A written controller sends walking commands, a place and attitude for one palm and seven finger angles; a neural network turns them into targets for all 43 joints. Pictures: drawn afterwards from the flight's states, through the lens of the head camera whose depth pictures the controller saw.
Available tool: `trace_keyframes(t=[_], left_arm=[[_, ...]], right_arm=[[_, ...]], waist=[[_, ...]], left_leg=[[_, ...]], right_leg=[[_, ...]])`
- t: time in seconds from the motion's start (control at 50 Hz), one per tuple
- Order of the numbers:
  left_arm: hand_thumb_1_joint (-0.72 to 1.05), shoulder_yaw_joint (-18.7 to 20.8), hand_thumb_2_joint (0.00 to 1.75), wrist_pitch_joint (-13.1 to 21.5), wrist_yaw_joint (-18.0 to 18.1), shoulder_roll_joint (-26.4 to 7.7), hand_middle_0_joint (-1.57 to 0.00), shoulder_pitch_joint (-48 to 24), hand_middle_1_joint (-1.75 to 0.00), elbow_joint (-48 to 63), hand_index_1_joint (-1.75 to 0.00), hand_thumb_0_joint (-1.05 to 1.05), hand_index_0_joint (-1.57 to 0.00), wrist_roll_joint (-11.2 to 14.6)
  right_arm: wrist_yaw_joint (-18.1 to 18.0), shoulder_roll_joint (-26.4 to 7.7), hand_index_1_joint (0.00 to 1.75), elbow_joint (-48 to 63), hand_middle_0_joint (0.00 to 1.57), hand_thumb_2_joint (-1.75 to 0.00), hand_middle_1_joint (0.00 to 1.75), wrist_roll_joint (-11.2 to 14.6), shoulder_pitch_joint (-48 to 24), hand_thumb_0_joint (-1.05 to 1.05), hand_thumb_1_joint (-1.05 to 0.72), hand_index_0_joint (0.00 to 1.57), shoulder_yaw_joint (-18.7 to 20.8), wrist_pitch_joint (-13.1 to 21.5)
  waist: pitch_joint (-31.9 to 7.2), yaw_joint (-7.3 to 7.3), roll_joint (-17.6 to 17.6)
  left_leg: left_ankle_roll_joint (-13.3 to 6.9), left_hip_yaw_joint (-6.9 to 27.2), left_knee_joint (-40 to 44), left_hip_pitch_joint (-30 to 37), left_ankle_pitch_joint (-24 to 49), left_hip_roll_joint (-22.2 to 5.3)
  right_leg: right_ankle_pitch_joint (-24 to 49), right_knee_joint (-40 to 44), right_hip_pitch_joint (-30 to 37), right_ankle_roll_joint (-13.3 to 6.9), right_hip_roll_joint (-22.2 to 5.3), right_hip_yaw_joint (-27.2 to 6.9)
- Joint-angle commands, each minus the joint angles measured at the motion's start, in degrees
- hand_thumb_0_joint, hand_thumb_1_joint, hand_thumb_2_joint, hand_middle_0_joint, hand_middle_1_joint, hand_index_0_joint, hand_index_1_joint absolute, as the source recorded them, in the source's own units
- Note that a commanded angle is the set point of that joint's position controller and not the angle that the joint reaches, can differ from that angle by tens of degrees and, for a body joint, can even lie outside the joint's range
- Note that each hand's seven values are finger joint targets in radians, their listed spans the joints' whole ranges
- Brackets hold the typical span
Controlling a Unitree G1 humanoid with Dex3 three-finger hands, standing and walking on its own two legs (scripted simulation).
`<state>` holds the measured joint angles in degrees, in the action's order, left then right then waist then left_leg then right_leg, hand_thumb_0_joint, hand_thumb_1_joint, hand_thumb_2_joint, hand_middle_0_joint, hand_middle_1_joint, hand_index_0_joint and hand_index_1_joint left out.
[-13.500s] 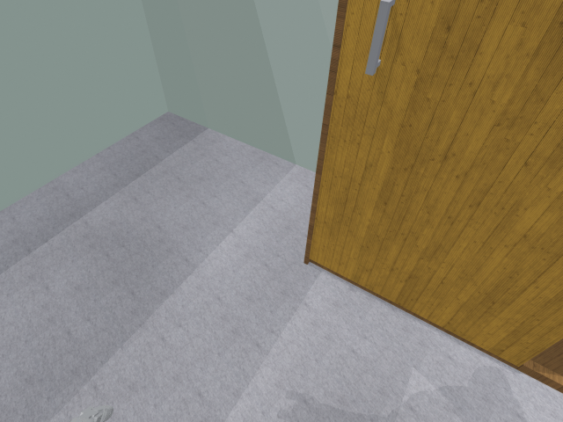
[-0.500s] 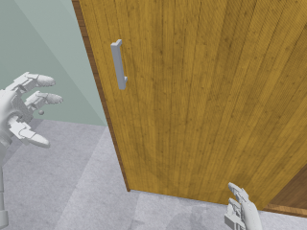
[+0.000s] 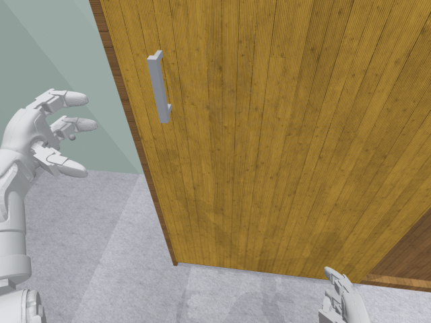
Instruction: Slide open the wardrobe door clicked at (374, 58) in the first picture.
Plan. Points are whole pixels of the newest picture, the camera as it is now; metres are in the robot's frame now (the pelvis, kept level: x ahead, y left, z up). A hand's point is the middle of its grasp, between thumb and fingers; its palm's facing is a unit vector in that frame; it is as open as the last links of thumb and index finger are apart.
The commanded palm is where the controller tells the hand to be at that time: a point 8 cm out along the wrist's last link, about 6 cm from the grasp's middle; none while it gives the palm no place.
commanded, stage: move the hooked fingers beside the handle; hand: left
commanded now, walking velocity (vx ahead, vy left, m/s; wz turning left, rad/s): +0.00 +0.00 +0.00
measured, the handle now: (162, 87) +0.52 +0.16 +0.20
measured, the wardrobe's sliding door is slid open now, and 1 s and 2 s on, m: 0.00 0.00 0.00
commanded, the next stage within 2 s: none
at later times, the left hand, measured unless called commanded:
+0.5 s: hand (98, 118) +0.39 +0.25 +0.21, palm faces -0.01 -1.00 -0.02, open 14.0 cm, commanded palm +0.37 +0.29 +0.21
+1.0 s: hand (116, 104) +0.45 +0.23 +0.21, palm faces -0.01 -1.00 +0.00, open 14.0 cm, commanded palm +0.43 +0.28 +0.21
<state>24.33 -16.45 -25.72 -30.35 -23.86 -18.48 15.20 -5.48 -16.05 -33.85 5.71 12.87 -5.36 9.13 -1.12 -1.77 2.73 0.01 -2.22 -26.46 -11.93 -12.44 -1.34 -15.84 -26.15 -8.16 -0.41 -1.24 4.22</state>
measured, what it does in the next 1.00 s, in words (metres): stands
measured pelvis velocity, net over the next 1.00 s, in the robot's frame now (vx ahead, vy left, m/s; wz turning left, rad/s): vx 0.01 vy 0.00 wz -0.01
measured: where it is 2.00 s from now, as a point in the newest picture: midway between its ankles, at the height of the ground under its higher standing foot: outside the picture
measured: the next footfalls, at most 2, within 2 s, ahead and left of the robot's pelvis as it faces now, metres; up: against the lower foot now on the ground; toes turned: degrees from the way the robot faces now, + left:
none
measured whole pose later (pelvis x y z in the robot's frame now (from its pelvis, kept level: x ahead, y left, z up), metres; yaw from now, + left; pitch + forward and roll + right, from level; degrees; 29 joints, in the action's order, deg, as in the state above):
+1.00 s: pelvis +0.01 +0.00 +0.00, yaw -1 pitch +3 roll +0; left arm 21.3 -5.5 -22.1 -32.3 -47.2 -50.6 10.2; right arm -6.3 -17.4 -37.5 4.9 18.0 -3.2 5.5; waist -1.7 2.7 1.3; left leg 0.0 -2.7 -28.1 -17.4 -13.5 -2.0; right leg -16.2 -27.1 -13.6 -0.5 -0.6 3.5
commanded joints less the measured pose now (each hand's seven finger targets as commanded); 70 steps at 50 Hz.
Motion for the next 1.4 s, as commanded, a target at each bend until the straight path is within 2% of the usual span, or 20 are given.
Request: trace_keyframes(t=[0.0, 0.12, 0.22, 0.28, 0.38, 0.44, 0.46, 0.52, 0.6, 0.68, 0.76, 0.8, 0.88, 0.94, 1.02, 1.06, 1.12, 1.24, 1.3, 1.38], left_arm=[[-0.50, 4.96, 0.30, 5.23, 0.00, -16.37, -0.30, -22.16, -1.20, 13.15, -1.20, 0.00, -0.30, 2.29], [-0.50, 3.15, 0.30, 5.69, 1.12, -16.38, -0.30, -29.03, -1.20, 5.27, -1.20, 0.00, -0.30, 0.97], [-0.50, -0.74, 0.30, 7.44, 1.97, -14.21, -0.30, -35.65, -1.20, 7.25, -1.20, 0.00, -0.30, -0.37], [-0.50, 0.95, 0.30, 8.36, 1.74, -15.66, -0.30, -33.88, -1.20, 3.32, -1.20, 0.00, -0.30, 0.23], [-0.50, 2.20, 0.30, 7.13, 2.04, -16.86, -0.30, -33.06, -1.20, -5.82, -1.20, 0.00, -0.30, -0.16], [-0.50, 2.09, 0.30, 7.07, 3.02, -17.97, -0.30, -36.26, -1.20, -6.79, -1.20, 0.00, -0.30, -1.59], [-0.50, 0.71, 0.30, 7.49, 3.23, -16.71, -0.30, -37.61, -1.20, -5.91, -1.20, 0.00, -0.30, -1.93], [-0.50, -0.20, 0.30, 10.35, 3.72, -16.65, -0.30, -42.65, -1.20, -2.63, -1.20, 0.00, -0.30, -2.02], [-0.50, 0.66, 0.30, 12.52, 3.39, -17.53, -0.30, -44.74, -1.20, -4.24, -1.20, 0.00, -0.30, -1.45], [-0.50, 1.64, 0.30, 11.46, 3.14, -18.40, -0.30, -41.94, -1.20, -12.07, -1.20, 0.00, -0.30, -1.70], [-0.50, -0.87, 0.30, 10.48, 3.24, -16.49, -0.30, -43.77, -1.20, -15.17, -1.20, 0.00, -0.30, -2.86], [-0.50, 0.45, 0.30, 11.66, 3.65, -18.61, -0.30, -45.71, -1.20, -14.95, -1.20, 0.00, -0.30, -2.98], [-0.50, -1.03, 0.30, 14.54, 3.77, -18.03, -0.30, -51.42, -1.20, -16.21, -1.20, 0.00, -0.30, -2.56], [-0.50, -0.39, 0.30, 15.87, 4.03, -19.34, -0.30, -55.55, -1.20, -19.88, -1.20, 0.00, -0.30, -3.59], [-0.50, -2.82, 0.30, 17.26, 4.34, -16.94, -0.30, -56.45, -1.20, -21.28, -1.20, 0.00, -0.30, -4.72], [-0.50, -2.13, 0.30, 17.08, 4.13, -16.66, -0.30, -53.01, -1.20, -22.83, -1.20, 0.00, -0.30, -4.33], [-0.50, 1.18, 0.30, 16.25, 3.36, -19.41, -0.30, -47.37, -1.20, -24.62, -1.20, 0.00, -0.30, -3.33], [-0.50, 4.59, 0.30, 16.10, 4.14, -23.57, -0.30, -44.88, -1.20, -19.66, -1.20, 0.00, -0.30, -4.08], [-0.50, 3.72, 0.30, 17.85, 4.27, -22.97, -0.30, -48.94, -1.20, -13.06, -1.20, 0.00, -0.30, -3.79], [-0.50, -1.81, 0.30, 17.74, 3.05, -16.39, -0.30, -51.60, -1.20, -10.36, -1.20, 0.00, -0.30, -2.22]], right_arm=[[-0.32, -6.78, 0.30, 9.88, 0.20, -0.90, 0.30, -0.35, -7.88, 0.00, -0.90, 0.20, 3.37, 3.03], [-1.27, -7.30, 0.30, 7.80, 0.20, -0.90, 0.30, -0.14, -6.26, 0.00, -0.90, 0.20, 3.47, 2.48], [-1.62, -7.19, 0.30, 7.85, 0.20, -0.90, 0.30, -0.38, -5.66, 0.00, -0.90, 0.20, 3.62, 2.82], [-1.55, -7.73, 0.30, 7.06, 0.20, -0.90, 0.30, -0.66, -4.25, 0.00, -0.90, 0.20, 3.75, 2.60], [-1.40, -8.26, 0.30, 6.10, 0.20, -0.90, 0.30, -0.42, -3.27, 0.00, -0.90, 0.20, 3.99, 1.63], [-1.30, -8.26, 0.30, 6.54, 0.20, -0.90, 0.30, -0.37, -2.94, 0.00, -0.90, 0.20, 4.17, 1.11], [-1.24, -8.05, 0.30, 6.79, 0.20, -0.90, 0.30, -0.42, -2.83, 0.00, -0.90, 0.20, 4.20, 1.03], [-1.30, -8.10, 0.30, 6.87, 0.20, -0.90, 0.30, -0.67, -2.02, 0.00, -0.90, 0.20, 4.46, 1.10], [-1.53, -8.44, 0.30, 5.99, 0.20, -0.90, 0.30, -0.83, -0.59, 0.00, -0.90, 0.20, 4.60, 0.97], [-1.43, -8.99, 0.30, 4.55, 0.20, -0.90, 0.30, -0.81, 1.03, 0.00, -0.90, 0.20, 4.92, 0.34], [-1.15, -9.10, 0.30, 4.70, 0.20, -0.90, 0.30, -0.64, 1.57, 0.00, -0.90, 0.20, 5.29, -0.41], [-1.10, -9.42, 0.30, 4.56, 0.20, -0.90, 0.30, -0.85, 2.15, 0.00, -0.90, 0.20, 5.52, -0.80], [-1.46, -9.46, 0.30, 3.72, 0.20, -0.90, 0.30, -0.89, 3.55, 0.00, -0.90, 0.20, 5.58, -1.31], [-1.61, -9.70, 0.30, 2.75, 0.20, -0.90, 0.30, -1.17, 4.72, 0.00, -0.90, 0.20, 5.54, -1.26], [-1.34, -9.66, 0.30, 2.29, 0.20, -0.90, 0.30, -1.36, 5.94, 0.00, -0.90, 0.20, 5.71, -1.26], [-1.09, -9.75, 0.30, 2.46, 0.20, -0.90, 0.30, -1.44, 6.22, 0.00, -0.90, 0.20, 5.86, -1.32], [-0.85, -10.26, 0.30, 3.35, 0.20, -0.90, 0.30, -1.42, 6.25, 0.00, -0.90, 0.20, 6.01, -2.05], [-0.40, -10.11, 0.30, 5.33, 0.20, -0.90, 0.30, -1.18, 5.59, 0.00, -0.90, 0.20, 6.27, -3.23], [-0.56, -9.83, 0.30, 5.69, 0.20, -0.90, 0.30, -1.19, 5.01, 0.00, -0.90, 0.20, 6.29, -3.15], [-1.05, -9.52, 0.30, 4.98, 0.20, -0.90, 0.30, -1.04, 4.90, 0.00, -0.90, 0.20, 6.25, -2.28]], waist=[[-14.54, -0.38, -0.20], [-10.28, 1.42, 1.23], [-14.58, 2.20, 6.08], [-16.08, 1.92, 1.32], [-12.55, 1.48, -2.61], [-12.78, 1.83, -0.32], [-13.65, 2.06, 2.04], [-17.48, 2.93, 2.79], [-18.88, 3.28, 1.18], [-16.28, 2.98, -0.65], [-15.37, 3.51, 0.94], [-16.63, 3.66, -0.27], [-17.09, 5.31, -1.81], [-17.33, 5.89, 0.24], [-19.69, 6.07, 4.28], [-20.14, 5.30, 3.15], [-20.32, 3.65, -2.52], [-18.38, 2.76, -1.67], [-20.38, 3.69, 2.41], [-20.72, 5.67, 4.33]], left_leg=[[-2.23, 3.42, 2.27, 10.31, 11.76, 1.87], [-2.18, 3.31, 3.03, 8.77, 6.71, 1.73], [-2.03, 3.72, 2.39, 12.16, 9.65, 1.65], [-2.13, 3.88, 2.11, 11.91, 11.64, 1.46], [-2.22, 3.27, 2.52, 7.81, 10.17, 1.45], [-2.21, 3.07, 2.36, 7.22, 9.99, 1.43], [-2.16, 2.98, 2.16, 8.02, 10.34, 1.46], [-2.35, 3.15, 1.41, 10.77, 12.50, 1.35], [-2.47, 3.30, 1.10, 11.41, 14.06, 1.28], [-2.56, 2.56, 1.01, 8.39, 13.37, 1.41], [-2.56, 2.30, 0.60, 7.56, 13.17, 1.42], [-2.69, 2.52, 0.18, 7.56, 14.38, 1.35], [-2.91, 2.34, -0.24, 7.57, 13.36, 1.22], [-2.78, 2.60, -0.43, 7.61, 12.09, 1.28], [-2.42, 3.09, -1.13, 10.00, 14.62, 1.09], [-2.33, 3.00, -1.10, 9.53, 14.88, 1.01], [-2.79, 2.29, -0.78, 6.06, 15.47, 1.15], [-2.96, 1.69, -0.76, 4.65, 16.11, 1.08], [-2.86, 2.12, -1.08, 8.11, 17.30, 0.88], [-2.70, 2.43, -1.54, 12.21, 17.48, 0.58]], right_leg=[[16.60, 3.58, -1.79, -1.06, 1.58, -1.20], [10.44, 5.02, -5.69, -0.95, 1.60, -1.54], [12.58, 4.61, -4.85, -1.46, 1.48, -1.60], [14.93, 4.44, -3.43, -1.52, 1.77, -1.30], [14.80, 4.25, -4.26, -1.21, 1.47, -1.34], [14.69, 3.92, -4.75, -1.12, 1.21, -1.76], [14.68, 3.78, -5.08, -1.21, 1.20, -1.88], [16.59, 3.57, -4.18, -1.26, 1.49, -2.10], [18.53, 3.29, -3.51, -1.29, 1.81, -1.94], [19.00, 3.43, -3.55, -1.20, 1.49, -1.93], [19.25, 2.88, -5.70, -1.04, 1.42, -2.11], [20.53, 2.60, -4.86, -1.06, 1.57, -2.24], [19.37, 2.61, -5.27, -0.89, 1.58, -2.31], [18.22, 2.47, -6.96, -0.80, 1.64, -2.61], [18.99, 1.84, -8.14, -1.10, 1.74, -2.34], [19.50, 1.73, -7.42, -1.13, 1.81, -2.26], [22.74, 1.07, -3.71, -0.87, 1.74, -2.36], [23.52, 0.83, -3.53, -0.62, 1.74, -2.60], [22.92, 1.04, -4.26, -0.92, 2.06, -2.70], [20.78, 2.00, -7.03, -1.09, 2.43, -2.16]])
